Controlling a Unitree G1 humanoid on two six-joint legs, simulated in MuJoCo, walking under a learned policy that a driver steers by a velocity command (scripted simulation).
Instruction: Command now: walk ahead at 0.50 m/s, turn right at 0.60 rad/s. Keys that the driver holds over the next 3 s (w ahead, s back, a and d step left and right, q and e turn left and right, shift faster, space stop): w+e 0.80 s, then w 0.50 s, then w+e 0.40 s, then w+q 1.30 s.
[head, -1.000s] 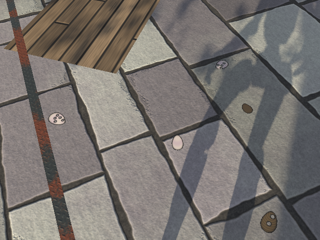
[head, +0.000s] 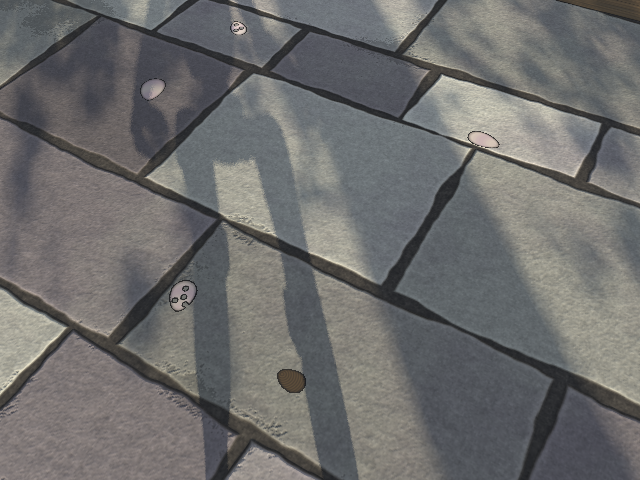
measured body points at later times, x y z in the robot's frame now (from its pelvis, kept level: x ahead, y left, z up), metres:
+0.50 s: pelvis +0.29 +0.05 +0.00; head +0.31 +0.04 +0.45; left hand +0.50 +0.28 -0.10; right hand +0.29 -0.25 -0.11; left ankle +0.32 +0.15 -0.74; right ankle +0.26 -0.10 -0.66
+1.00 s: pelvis +0.52 -0.12 +0.00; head +0.54 -0.15 +0.45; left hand +0.75 +0.06 -0.10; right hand +0.50 -0.43 -0.11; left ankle +0.64 +0.02 -0.66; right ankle +0.50 -0.18 -0.74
